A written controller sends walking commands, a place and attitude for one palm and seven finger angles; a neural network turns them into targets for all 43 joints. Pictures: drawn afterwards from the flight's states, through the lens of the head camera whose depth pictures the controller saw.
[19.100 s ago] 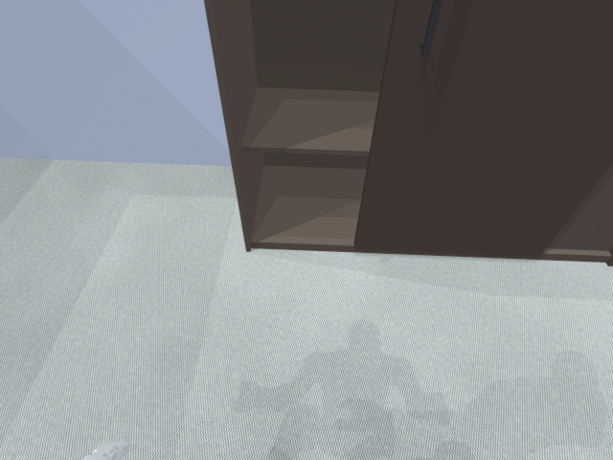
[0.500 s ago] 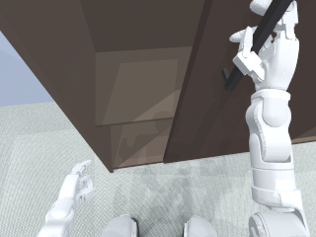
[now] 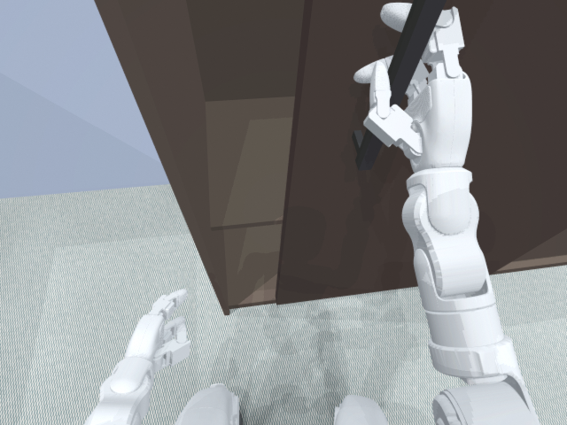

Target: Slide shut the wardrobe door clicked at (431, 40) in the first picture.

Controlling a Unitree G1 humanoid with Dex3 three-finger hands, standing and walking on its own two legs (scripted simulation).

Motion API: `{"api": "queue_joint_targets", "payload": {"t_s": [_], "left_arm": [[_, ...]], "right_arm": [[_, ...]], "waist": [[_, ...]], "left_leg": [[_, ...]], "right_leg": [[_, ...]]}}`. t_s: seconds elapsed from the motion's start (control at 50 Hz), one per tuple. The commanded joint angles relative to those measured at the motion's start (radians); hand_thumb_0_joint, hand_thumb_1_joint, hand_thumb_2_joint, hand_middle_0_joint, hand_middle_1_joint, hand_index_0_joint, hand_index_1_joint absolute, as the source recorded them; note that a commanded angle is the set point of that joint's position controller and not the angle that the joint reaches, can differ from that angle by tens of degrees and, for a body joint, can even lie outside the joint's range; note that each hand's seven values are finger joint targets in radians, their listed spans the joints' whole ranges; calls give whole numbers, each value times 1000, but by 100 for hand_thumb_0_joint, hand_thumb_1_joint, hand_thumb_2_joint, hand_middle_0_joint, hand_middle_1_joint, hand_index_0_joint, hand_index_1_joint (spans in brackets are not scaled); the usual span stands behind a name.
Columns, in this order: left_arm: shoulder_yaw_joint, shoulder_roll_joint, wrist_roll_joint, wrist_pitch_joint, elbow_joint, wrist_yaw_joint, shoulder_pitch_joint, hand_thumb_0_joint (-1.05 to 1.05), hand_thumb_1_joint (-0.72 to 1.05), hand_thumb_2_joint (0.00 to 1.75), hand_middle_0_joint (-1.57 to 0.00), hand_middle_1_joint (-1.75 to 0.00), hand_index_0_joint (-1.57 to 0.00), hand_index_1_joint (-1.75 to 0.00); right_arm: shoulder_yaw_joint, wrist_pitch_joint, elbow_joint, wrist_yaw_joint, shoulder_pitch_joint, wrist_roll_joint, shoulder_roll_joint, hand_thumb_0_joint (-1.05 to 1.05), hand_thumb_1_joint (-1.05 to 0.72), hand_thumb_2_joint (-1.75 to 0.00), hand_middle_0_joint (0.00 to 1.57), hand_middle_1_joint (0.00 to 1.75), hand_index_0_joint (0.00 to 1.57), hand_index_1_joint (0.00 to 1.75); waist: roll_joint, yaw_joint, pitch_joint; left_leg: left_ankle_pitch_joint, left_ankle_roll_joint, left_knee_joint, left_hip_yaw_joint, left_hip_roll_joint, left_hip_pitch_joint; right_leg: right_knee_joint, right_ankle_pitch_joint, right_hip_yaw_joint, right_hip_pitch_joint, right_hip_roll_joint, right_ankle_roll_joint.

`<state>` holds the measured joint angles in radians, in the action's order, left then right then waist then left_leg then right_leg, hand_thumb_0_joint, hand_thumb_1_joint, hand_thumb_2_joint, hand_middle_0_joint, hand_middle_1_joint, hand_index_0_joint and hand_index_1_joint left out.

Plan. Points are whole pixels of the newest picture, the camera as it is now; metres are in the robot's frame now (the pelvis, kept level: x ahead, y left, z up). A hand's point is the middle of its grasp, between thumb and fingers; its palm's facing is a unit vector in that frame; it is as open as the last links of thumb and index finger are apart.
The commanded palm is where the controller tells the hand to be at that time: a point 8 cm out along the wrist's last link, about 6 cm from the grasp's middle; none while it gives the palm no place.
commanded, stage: step sideways, sliding the door along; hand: right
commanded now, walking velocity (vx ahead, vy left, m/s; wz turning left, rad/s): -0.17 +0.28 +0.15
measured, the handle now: (401, 41) +0.43 -0.12 +0.27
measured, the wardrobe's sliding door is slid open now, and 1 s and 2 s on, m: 0.16 0.00 0.00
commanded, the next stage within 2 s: stop walking and hold the door there in 1.24 s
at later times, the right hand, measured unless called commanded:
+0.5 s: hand (216, 122) +0.36 +0.05 +0.23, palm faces -0.04 +1.00 -0.08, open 6.5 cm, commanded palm +0.35 +0.02 +0.23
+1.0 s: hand (190, 114) +0.37 +0.08 +0.23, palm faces +0.21 +0.98 -0.03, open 6.3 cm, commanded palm +0.34 +0.10 +0.23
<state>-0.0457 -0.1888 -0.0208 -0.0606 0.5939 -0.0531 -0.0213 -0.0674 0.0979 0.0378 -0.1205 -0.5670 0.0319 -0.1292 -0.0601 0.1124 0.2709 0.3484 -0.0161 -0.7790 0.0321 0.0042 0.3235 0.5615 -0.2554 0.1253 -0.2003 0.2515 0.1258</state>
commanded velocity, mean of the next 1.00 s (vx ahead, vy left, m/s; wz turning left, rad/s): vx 0.03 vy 0.30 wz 0.04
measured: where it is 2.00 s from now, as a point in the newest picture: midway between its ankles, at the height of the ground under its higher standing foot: outside the picture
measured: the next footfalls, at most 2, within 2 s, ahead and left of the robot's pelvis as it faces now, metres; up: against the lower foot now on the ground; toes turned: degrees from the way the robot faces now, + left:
left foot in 0.02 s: +0.06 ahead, +0.14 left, +0.00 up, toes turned +5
right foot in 0.22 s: +0.02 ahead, -0.15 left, +0.00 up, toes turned -8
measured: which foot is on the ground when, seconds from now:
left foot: up 0.00-0.00, down 0.02-0.62, up 0.64-0.78, down 0.80-1.00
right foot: down 0.00-0.08, up 0.10-0.20, down 0.22-0.36, up 0.38-0.58, down 0.60-1.00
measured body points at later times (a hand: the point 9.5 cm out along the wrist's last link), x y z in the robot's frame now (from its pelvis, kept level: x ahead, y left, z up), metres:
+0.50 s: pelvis -0.05 +0.11 +0.01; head +0.00 +0.13 +0.45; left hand +0.10 +0.36 -0.10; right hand +0.36 +0.00 +0.23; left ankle +0.01 +0.13 -0.73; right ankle -0.07 -0.07 -0.68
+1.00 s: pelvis -0.08 +0.22 +0.00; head -0.04 +0.23 +0.45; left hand +0.08 +0.46 -0.12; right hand +0.35 +0.02 +0.24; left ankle -0.06 +0.29 -0.73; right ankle -0.09 -0.01 -0.72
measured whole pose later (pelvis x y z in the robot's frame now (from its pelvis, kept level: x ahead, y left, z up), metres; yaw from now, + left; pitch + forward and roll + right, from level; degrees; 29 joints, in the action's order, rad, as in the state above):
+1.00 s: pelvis -0.08 +0.22 +0.00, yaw +3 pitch -3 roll +1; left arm -0.03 -0.21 -0.07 -0.02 0.71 0.02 -0.15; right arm 0.12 0.00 -0.45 -0.18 -0.79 0.14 -0.26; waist -0.05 0.06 0.15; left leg 0.29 -0.07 -0.58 0.12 -0.05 0.24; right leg 0.52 -0.31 -0.03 -0.15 0.23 0.09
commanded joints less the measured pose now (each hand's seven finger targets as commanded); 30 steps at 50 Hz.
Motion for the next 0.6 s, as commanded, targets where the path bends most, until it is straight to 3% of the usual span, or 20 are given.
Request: {"api": "queue_joint_targets", "payload": {"t_s": [0.0, 0.02, 0.04, 0.06, 0.08, 0.12, 0.16, 0.2, 0.22, 0.24, 0.28, 0.3, 0.32, 0.34, 0.38, 0.42, 0.46, 0.54, 0.56, 0.58], "left_arm": [[-19, -101, -30, -36, -134, 18, 63, 0, 90, 90, -20, -30, -20, -30], [-13, -86, -38, -34, -138, 25, 79, 0, 90, 90, -20, -30, -20, -30], [-27, -83, -45, -33, -135, 37, 57, 0, 90, 90, -20, -30, -20, -30], [-45, -87, -32, -36, -132, 43, 66, 0, 90, 90, -20, -30, -20, -30], [-35, -78, -27, -38, -108, 48, 51, 0, 90, 90, -20, -30, -20, -30], [-12, -55, -13, -51, -89, 57, 75, 0, 90, 90, -20, -30, -20, -30], [-22, -64, -7, -42, -82, 64, 77, 0, 90, 90, -20, -30, -20, -30], [-46, -119, -3, -21, -99, 39, 52, 0, 90, 90, -20, -30, -20, -30], [-46, -111, -3, -21, -108, 26, 54, 0, 90, 90, -20, -30, -20, -30], [-32, -95, 1, -21, -117, 21, 68, 0, 90, 90, -20, -30, -20, -30], [-18, -92, -17, -11, -115, 20, 63, 0, 90, 90, -20, -30, -20, -30], [-19, -89, -28, -6, -114, 22, 56, 0, 90, 90, -20, -30, -20, -30], [-34, -88, -41, -4, -107, 29, 37, 0, 90, 90, -20, -30, -20, -30], [-39, -70, -42, -9, -120, 43, 42, 0, 90, 90, -20, -30, -20, -30], [-19, -55, -36, -28, -104, 54, 43, 0, 90, 90, -20, -30, -20, -30], [-14, -55, -22, -41, -71, 68, 20, 0, 90, 90, -20, -30, -20, -30], [-23, -81, -10, -38, -51, 79, 5, 0, 90, 90, -20, -30, -20, -30], [-29, -102, -17, -41, -59, 93, -36, 0, 90, 90, -20, -30, -20, -30], [-35, -122, -27, -47, -66, 90, -37, 0, 90, 90, -20, -30, -20, -30], [-41, -157, -35, -41, -80, 80, -13, 0, 90, 90, -20, -30, -20, -30]], "right_arm": [[-158, 165, 349, 98, -549, -36, 14, 0, -90, -90, 45, 140, 45, 140], [-144, 155, 345, 97, -541, -29, -6, 0, -90, -90, 45, 140, 45, 140], [-129, 145, 373, 86, -522, -26, -21, 0, -90, -90, 45, 140, 45, 140], [-107, 139, 340, 84, -499, -19, -44, 0, -90, -90, 45, 140, 45, 140], [-133, 124, 319, 79, -442, -4, -24, 0, -90, -90, 45, 140, 45, 140], [-102, 128, 437, 60, -470, 11, -35, 0, -90, -90, 45, 140, 45, 140], [-88, 134, 438, 44, -465, 20, -55, 0, -90, -90, 45, 140, 45, 140], [-53, 130, 320, 65, -398, 21, -59, 0, -90, -90, 45, 140, 45, 140], [-22, 131, 298, 74, -415, 13, -80, 0, -90, -90, 45, 140, 45, 140], [-32, 138, 313, 79, -479, -1, -72, 0, -90, -90, 45, 140, 45, 140], [-58, 127, 255, 85, -525, 0, -54, 0, -90, -90, 45, 140, 45, 140], [-38, 115, 217, 88, -539, 0, -73, 0, -90, -90, 45, 140, 45, 140], [5, 104, 173, 84, -536, -3, -117, 0, -90, -90, 45, 140, 45, 140], [16, 100, 157, 79, -536, 4, -132, 0, -90, -90, 45, 140, 45, 140], [-17, 100, 174, 67, -529, 26, -82, 0, -90, -90, 45, 140, 45, 140], [53, 115, 185, 46, -562, 24, -141, 0, -90, -90, 45, 140, 45, 140], [114, 120, 153, 30, -534, 21, -204, 0, -90, -90, 45, 140, 45, 140], [103, 118, 122, 29, -539, 21, -211, 0, -90, -90, 45, 140, 45, 140], [74, 118, 115, 35, -577, 29, -189, 0, -90, -90, 45, 140, 45, 140], [36, 108, 74, 44, -565, 49, -144, 0, -90, -90, 45, 140, 45, 140]], "waist": [[-71, -150, -583], [-22, -152, -577], [160, -160, -635], [386, -152, -645], [387, -158, -623], [268, -164, -642], [187, -169, -697], [1, -145, -715], [-88, -140, -672], [-216, -132, -621], [-212, -140, -577], [-90, -141, -589], [90, -145, -604], [283, -149, -594], [223, -136, -568], [218, -134, -641], [206, -115, -667], [148, -133, -700], [58, -145, -689], [-176, -133, -659]], "left_leg": [[-298, 15, 267, 23, 25, -171], [-523, 13, 306, -11, 61, -195], [-994, -48, 330, -168, 132, -287], [-1284, -111, 287, -305, 204, -359], [-1231, -118, 294, -293, 238, -337], [-1123, -102, 234, -252, 204, -384], [-1023, -47, 141, -170, 152, -337], [-361, 11, 70, -104, 43, -148], [-75, 17, 78, -67, 21, -95], [14, 12, 93, -57, 21, -111], [-142, 4, 180, -57, 32, -207], [-241, 6, 216, -63, 38, -273], [-408, -13, 323, -172, 82, -234], [-519, -35, 444, -335, 172, -193], [-520, -30, 521, -440, 228, -226], [-589, -116, 450, -350, 201, -330], [-673, -132, 419, -327, 176, -426], [-626, 84, 367, -250, 91, -346], [-593, 151, 248, -214, 41, -231], [-385, 130, 21, -142, -19, -84]], "right_leg": [[138, 702, -11, 268, 129, -172], [178, 574, 12, 221, 76, -144], [284, 332, 20, 147, -35, -117], [360, -106, -17, -2, -134, -88], [325, -252, -87, -37, -138, -99], [96, -187, -86, -40, -133, -103], [-124, 261, -42, 160, -54, -110], [-123, 819, -179, 333, 178, -216], [-105, 860, -165, 321, 243, -247], [-87, 805, -143, 251, 251, -256], [13, 673, -102, 143, 200, -218], [59, 486, -67, 74, 135, -186], [157, 230, -10, 84, 9, -138], [272, -195, -3, 11, -126, -105], [417, -296, -124, -94, -182, -110], [354, -258, -122, -91, -192, -106], [171, -237, -85, -87, -207, -104], [-218, 50, -13, 141, -152, -140], [-265, 176, -90, 250, -38, -191], [-250, 415, -275, 289, 167, -295]]}}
